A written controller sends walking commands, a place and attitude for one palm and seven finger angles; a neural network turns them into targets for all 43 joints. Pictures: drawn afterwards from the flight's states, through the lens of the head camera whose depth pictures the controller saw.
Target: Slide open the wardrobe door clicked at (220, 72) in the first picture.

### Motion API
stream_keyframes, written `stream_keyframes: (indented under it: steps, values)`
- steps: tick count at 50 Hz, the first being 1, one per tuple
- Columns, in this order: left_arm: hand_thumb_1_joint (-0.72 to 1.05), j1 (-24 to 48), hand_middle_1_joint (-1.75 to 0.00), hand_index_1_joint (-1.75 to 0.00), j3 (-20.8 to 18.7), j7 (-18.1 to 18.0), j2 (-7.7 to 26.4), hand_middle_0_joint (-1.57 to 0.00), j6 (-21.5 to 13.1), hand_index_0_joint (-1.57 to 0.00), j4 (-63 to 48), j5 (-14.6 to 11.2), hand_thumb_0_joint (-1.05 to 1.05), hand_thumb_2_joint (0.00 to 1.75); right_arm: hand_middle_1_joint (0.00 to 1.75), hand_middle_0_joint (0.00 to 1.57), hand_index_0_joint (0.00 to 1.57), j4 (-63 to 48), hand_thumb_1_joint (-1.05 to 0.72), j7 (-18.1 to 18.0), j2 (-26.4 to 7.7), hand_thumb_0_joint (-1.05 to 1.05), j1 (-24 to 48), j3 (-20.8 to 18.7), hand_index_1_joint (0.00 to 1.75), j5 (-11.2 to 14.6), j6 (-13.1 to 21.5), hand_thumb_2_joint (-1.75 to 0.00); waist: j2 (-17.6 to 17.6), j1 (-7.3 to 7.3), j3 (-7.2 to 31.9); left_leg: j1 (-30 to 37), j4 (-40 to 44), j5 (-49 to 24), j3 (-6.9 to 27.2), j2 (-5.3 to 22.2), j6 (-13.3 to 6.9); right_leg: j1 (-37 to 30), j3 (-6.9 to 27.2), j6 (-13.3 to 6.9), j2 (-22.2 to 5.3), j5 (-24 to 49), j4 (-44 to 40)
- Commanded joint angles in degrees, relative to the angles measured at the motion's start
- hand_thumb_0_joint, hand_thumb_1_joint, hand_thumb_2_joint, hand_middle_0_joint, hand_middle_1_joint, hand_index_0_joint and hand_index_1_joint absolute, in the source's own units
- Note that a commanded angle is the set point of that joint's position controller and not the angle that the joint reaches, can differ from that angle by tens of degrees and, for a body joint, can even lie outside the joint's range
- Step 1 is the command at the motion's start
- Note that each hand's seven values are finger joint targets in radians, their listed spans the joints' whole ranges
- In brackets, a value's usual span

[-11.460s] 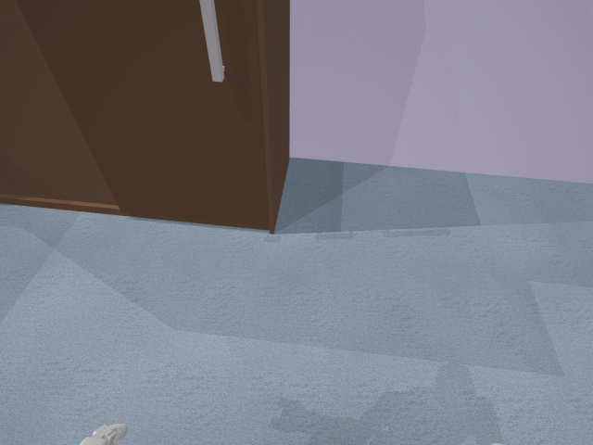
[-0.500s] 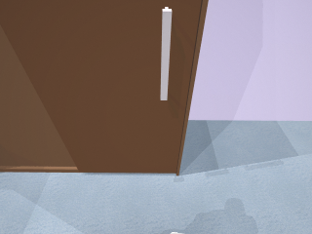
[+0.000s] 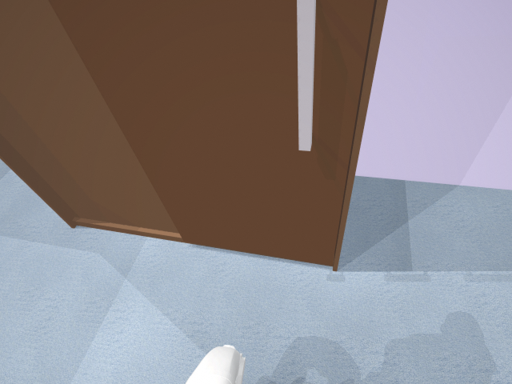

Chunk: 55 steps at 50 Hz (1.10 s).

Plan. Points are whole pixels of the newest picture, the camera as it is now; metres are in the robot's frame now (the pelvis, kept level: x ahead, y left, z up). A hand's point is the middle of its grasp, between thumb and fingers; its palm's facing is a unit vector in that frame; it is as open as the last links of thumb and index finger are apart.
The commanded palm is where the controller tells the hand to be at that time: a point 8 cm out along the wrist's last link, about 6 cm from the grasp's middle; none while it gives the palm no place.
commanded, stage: come to a stop and stand still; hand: right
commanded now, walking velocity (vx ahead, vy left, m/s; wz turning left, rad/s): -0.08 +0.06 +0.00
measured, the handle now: (307, 78) +0.67 -0.02 +0.13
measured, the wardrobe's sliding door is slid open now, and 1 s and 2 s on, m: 0.00 0.00 0.00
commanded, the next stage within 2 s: look again from close up in 0.44 s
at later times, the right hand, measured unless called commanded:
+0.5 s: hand out of the picture +0.15 -0.15 -0.19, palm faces +0.03 +0.98 -0.17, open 7.3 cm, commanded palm none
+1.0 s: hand out of the picture -0.01 -0.20 -0.18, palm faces +0.04 +0.97 -0.23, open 7.4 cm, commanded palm none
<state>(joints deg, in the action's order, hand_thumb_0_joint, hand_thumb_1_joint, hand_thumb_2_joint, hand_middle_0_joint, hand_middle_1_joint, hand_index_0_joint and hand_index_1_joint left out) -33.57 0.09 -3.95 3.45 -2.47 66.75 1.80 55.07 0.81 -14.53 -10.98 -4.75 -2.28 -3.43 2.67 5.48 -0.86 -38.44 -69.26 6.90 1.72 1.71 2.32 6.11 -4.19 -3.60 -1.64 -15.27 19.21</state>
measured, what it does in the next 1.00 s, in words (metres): steps on the spot: left foot, then right foot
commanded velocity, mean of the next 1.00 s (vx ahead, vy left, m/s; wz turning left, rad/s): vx -0.06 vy -0.04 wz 0.00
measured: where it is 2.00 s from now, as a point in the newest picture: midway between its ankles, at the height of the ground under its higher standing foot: outside the picture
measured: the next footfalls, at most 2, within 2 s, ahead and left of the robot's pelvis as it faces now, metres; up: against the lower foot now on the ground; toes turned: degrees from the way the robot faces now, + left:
left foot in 0.26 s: +0.11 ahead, +0.16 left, +0.00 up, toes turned +5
right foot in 0.56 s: +0.07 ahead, -0.10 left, +0.00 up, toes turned -5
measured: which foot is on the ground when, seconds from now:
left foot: up 0.00-0.24, down 0.26-0.58, up 0.60-0.90, down 0.92-1.00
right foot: down 0.00-0.26, up 0.28-0.54, down 0.56-1.00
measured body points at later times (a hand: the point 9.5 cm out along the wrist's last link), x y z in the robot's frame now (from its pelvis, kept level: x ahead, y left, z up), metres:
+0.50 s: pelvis +0.04 +0.02 -0.03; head +0.10 +0.01 +0.42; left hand +0.08 +0.25 -0.18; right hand +0.15 -0.20 -0.18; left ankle +0.07 +0.16 -0.75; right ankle +0.01 -0.09 -0.72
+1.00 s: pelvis +0.01 -0.02 -0.01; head +0.03 -0.01 +0.44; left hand +0.07 +0.21 -0.17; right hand -0.01 -0.25 -0.16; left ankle -0.04 +0.11 -0.75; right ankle +0.03 -0.10 -0.75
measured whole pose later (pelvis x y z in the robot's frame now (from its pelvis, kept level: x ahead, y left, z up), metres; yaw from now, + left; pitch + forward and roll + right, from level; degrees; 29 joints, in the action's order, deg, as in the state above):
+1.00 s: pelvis +0.01 -0.02 -0.01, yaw -1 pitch +0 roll -1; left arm -10.8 -1.9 -1.3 10.1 0.7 60.0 0.2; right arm 61.6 -1.8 -8.5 -18.7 -0.2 -1.1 -1.0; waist -1.5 -0.2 -2.2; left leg -7.4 -25.8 18.3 -1.5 2.4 1.1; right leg 12.9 -5.9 -3.5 2.2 -12.0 24.9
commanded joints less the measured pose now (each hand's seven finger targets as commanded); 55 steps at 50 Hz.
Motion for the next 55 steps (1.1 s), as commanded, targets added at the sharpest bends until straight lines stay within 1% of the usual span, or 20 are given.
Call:
stream_keyframes:
  steps: [1,7,10,11,12,13,14,18,26,27,28,29,30,33,37,42,44,47,49,55]
  values:
    - [0.9,-8.52,-0.3,-0.3,-0.92,-1.15,8.45,-0.2,-0.46,-0.2,0.38,0.08,0.0,0.9,0.3,0.2,0.2,-3.49,-0.9,0.01,3.77,0.0,2.69,1.91,0.3,0.69,1.22,-0.9,-12.44,-1.08,-4.32,-7.81,3.28,2.77,-2.24,0.8,0.49,-7.43,11.26,2.71,-13.55,42.64,0.01]
    - [0.9,-6.13,-0.3,-0.3,-1.88,-0.47,9.1,-0.2,0.47,-0.2,-0.09,-0.08,0.0,0.9,0.3,0.2,0.2,-3.69,-0.9,-0.71,4.37,0.0,7.0,3.01,0.3,1.54,2.59,-0.9,-16.96,-0.11,-2.05,8.73,26.56,8.29,-7.67,-0.47,-1.12,-5.88,7.9,-1.87,-11.52,52.44,5.11]
    - [0.9,-4.09,-0.3,-0.3,-2.9,-0.07,9.07,-0.2,0.56,-0.2,-1.32,-1.13,0.0,0.9,0.3,0.2,0.2,-2.68,-0.9,-1.56,3.11,0.0,2.22,2.33,0.3,1.61,3.97,-0.9,-15.38,-3.33,1.11,20.18,41.5,1.83,-7.91,-1.04,-2.04,-4.63,7.38,-0.78,-10.3,51.41,11.07]
    - [0.9,-3.78,-0.3,-0.3,-3.15,0.24,9.09,-0.2,0.56,-0.2,-1.89,-1.7,0.0,0.9,0.3,0.2,0.2,-1.31,-0.9,-1.98,1.48,0.0,-2.32,1.85,0.3,1.61,4.72,-0.9,-12.5,-5.21,4.01,29.41,46.14,-8.72,-6.72,0.97,-2.44,-0.59,7.08,0.79,-9.77,46.2,15.76]
    - [0.9,-5.16,-0.3,-0.3,-3.26,0.77,6.92,-0.2,0.6,-0.2,-2.52,-2.24,0.0,0.9,0.3,0.2,0.2,-0.03,-0.9,-2.88,-1.99,0.0,-5.63,1.09,0.3,1.2,5.51,-0.9,-4.29,-5.5,8.0,41.99,43.47,-31.42,1.34,10.62,-5.11,10.09,5.8,2.85,-7.45,29.02,23.74]
    - [0.9,-3.17,-0.3,-0.3,-3.18,1.13,4.58,-0.2,0.74,-0.2,-3.56,-2.41,0.0,0.9,0.3,0.2,0.2,1.98,-0.9,-3.44,-3.62,0.0,-9.49,0.3,0.3,1.2,6.31,-0.9,3.67,-6.53,11.33,48.96,38.66,-62.4,11.32,23.37,-12.8,19.56,0.88,5.55,0.76,-16.0,35.26]
    - [0.9,-1.87,-0.3,-0.3,-3.88,0.7,6.07,-0.2,1.45,-0.2,-4.25,-2.28,0.0,0.9,0.3,0.2,0.2,1.56,-0.9,-3.48,-3.54,0.0,-9.12,0.8,0.3,1.28,6.59,-0.9,2.79,-5.36,11.19,42.72,40.43,-64.36,9.3,25.89,-15.84,17.92,5.05,5.02,0.72,-23.39,40.88]
    - [0.9,5.38,-0.3,-0.3,-4.29,1.5,4.43,-0.2,4.1,-0.2,-5.24,-1.59,0.0,0.9,0.3,0.2,0.2,-0.39,-0.9,-4.18,0.0,0.0,0.14,0.66,0.3,1.03,4.72,-0.9,5.72,-3.96,1.86,27.76,45.47,-39.96,3.65,18.41,-13.98,18.4,4.88,6.0,-1.95,-16.81,43.27]
    - [0.9,10.82,-0.3,-0.3,-4.81,2.87,6.74,-0.2,3.94,-0.2,-9.41,-1.1,0.0,0.9,0.3,0.2,0.2,-3.31,-0.9,-3.44,-3.59,0.0,2.81,-0.9,0.3,0.22,3.11,-0.9,8.45,-3.28,4.22,22.99,42.06,-15.96,1.74,13.12,-9.3,8.4,0.6,6.83,0.2,-3.37,18.29]
    - [0.9,9.25,-0.3,-0.3,-4.94,3.04,7.22,-0.2,3.56,-0.2,-9.23,-1.12,0.0,0.9,0.3,0.2,0.2,-3.55,-0.9,-3.33,-3.04,0.0,3.14,-0.87,0.3,0.47,2.8,-0.9,6.97,-2.33,5.03,20.1,39.26,-9.55,0.8,11.45,-7.18,2.86,0.88,6.47,0.2,3.22,10.97]
    - [0.9,9.8,-0.3,-0.3,-5.23,3.02,10.37,-0.2,3.12,-0.2,-9.75,-0.91,0.0,0.9,0.3,0.2,0.2,-4.26,-0.9,-3.02,-1.36,0.0,1.69,-0.43,0.3,0.87,2.26,-0.9,-2.02,-2.63,5.4,15.49,34.45,0.36,-1.31,7.86,-4.59,-1.27,4.73,5.16,-3.39,6.5,6.45]
    - [0.9,12.2,-0.3,-0.3,-5.89,3.01,15.28,-0.2,2.64,-0.2,-11.67,-0.26,0.0,0.9,0.3,0.2,0.2,-5.18,-0.9,-2.76,1.71,0.0,0.27,0.22,0.3,1.29,1.71,-0.9,-18.74,-3.17,3.05,10.51,26.11,18.19,-6.48,1.44,-0.69,2.88,19.25,0.64,-15.88,14.67,-0.89]
    - [0.9,16.97,-0.3,-0.3,-5.95,3.06,17.46,-0.2,3.08,-0.2,-13.67,0.22,0.0,0.9,0.3,0.2,0.2,-5.25,-0.9,-2.93,1.51,0.0,1.84,0.41,0.3,1.14,1.25,-0.9,-20.13,-3.19,-0.07,15.09,16.77,25.13,-2.94,0.18,-0.78,14.36,22.5,-4.55,-19.71,11.89,-5.32]
    - [0.9,24.53,-0.3,-0.3,-4.16,2.08,14.28,-0.2,2.52,-0.2,-15.47,0.32,0.0,0.9,0.3,0.2,0.2,-2.59,-0.9,-2.52,0.29,0.0,-2.6,0.2,0.3,0.51,1.01,-0.9,-12.63,-6.63,-3.03,14.18,8.96,18.8,0.56,0.78,-1.32,13.79,15.1,-4.88,-13.8,12.41,-4.3]
    - [0.9,22.27,-0.3,-0.3,-3.77,1.87,14.09,-0.2,2.25,-0.2,-14.11,-0.57,0.0,0.9,0.3,0.2,0.2,-1.01,-0.9,-2.19,0.78,0.0,-5.18,1.48,0.3,0.96,1.95,-0.9,-9.69,-5.74,2.17,14.59,19.45,17.72,-2.19,1.12,-0.22,-0.49,10.06,-5.52,-11.42,24.82,-1.08]
    - [0.9,18.63,-0.3,-0.3,-3.66,1.94,14.76,-0.2,2.48,-0.2,-10.98,-1.02,0.0,0.9,0.3,0.2,0.2,0.62,-0.9,-2.57,0.77,0.0,-7.13,2.5,0.3,1.43,2.5,-0.9,-9.14,-4.63,5.39,22.58,38.48,15.4,-3.74,0.6,-0.64,-6.28,12.01,-5.26,-11.28,30.24,0.16]
    - [0.9,19.24,-0.3,-0.3,-3.26,2.07,13.69,-0.2,2.39,-0.2,-9.94,-1.6,0.0,0.9,0.3,0.2,0.2,2.81,-0.9,-2.95,0.41,0.0,-10.77,2.81,0.3,1.36,3.12,-0.9,-5.94,-6.05,5.7,30.09,49.58,4.33,-3.34,1.51,-0.99,-1.92,10.36,-2.11,-8.81,22.74,2.3]
    - [0.9,18.97,-0.3,-0.3,-2.32,2.62,9.79,-0.2,2.19,-0.2,-9.19,-1.94,0.0,0.9,0.3,0.2,0.2,3.47,-0.9,-3.48,-1.83,0.0,-9.26,3.0,0.3,1.3,4.14,-0.9,2.21,-4.43,0.96,30.36,50.11,-8.56,4.0,9.91,-5.01,4.96,5.87,2.27,-2.88,9.11,2.77]
    - [0.9,18.86,-0.3,-0.3,-2.17,2.69,9.76,-0.2,2.41,-0.2,-7.53,-1.34,0.0,0.9,0.3,0.2,0.2,4.52,-0.9,-3.49,-1.07,0.0,-9.42,3.31,0.3,1.23,4.43,-0.9,6.64,-4.37,0.92,28.13,48.66,-8.52,3.33,7.95,-4.98,2.22,5.4,2.49,-2.96,12.04,2.65]
    - [0.9,17.29,-0.3,-0.3,-1.34,2.68,10.42,-0.2,2.23,-0.2,-3.94,-1.36,0.0,0.9,0.3,0.2,0.2,5.97,-0.9,-3.49,0.96,0.0,-10.46,4.06,0.3,1.54,4.11,-0.9,-1.82,-4.94,-4.37,24.81,51.08,6.68,1.98,5.42,-3.59,2.98,6.68,2.19,-3.73,5.55,-2.07]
